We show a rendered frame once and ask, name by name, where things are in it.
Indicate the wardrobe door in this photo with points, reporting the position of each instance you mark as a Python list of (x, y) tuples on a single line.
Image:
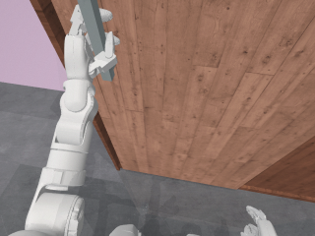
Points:
[(294, 173), (206, 91)]

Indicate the robot left hand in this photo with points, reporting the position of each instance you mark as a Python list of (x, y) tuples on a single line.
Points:
[(78, 50)]

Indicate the robot left forearm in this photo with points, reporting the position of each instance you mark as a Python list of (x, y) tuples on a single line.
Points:
[(65, 168)]

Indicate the robot right hand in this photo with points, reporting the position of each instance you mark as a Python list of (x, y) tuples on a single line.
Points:
[(264, 226)]

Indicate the left robot thigh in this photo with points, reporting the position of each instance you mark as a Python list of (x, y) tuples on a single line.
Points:
[(125, 230)]

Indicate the handle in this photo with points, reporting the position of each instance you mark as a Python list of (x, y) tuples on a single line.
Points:
[(93, 22)]

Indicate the left robot upper arm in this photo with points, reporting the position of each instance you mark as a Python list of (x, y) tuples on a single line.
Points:
[(55, 214)]

